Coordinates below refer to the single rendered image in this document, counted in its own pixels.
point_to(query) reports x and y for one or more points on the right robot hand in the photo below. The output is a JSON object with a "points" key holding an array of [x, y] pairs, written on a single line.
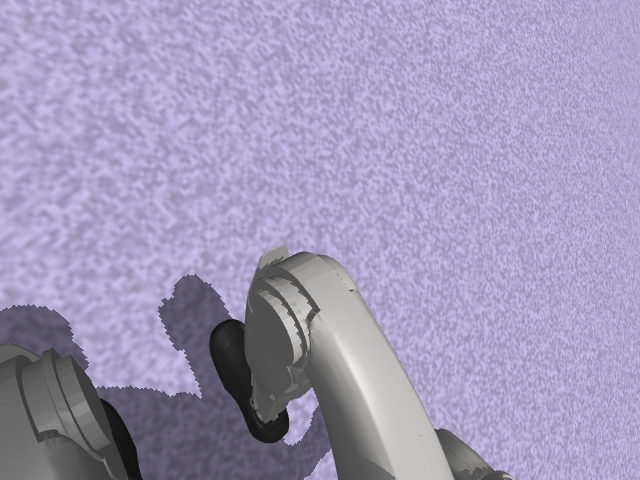
{"points": [[464, 462]]}

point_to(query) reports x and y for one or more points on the left robot foot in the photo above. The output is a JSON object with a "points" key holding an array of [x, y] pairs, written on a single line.
{"points": [[123, 441]]}

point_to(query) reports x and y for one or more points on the right robot foot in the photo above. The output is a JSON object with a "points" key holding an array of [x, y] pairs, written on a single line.
{"points": [[228, 355]]}

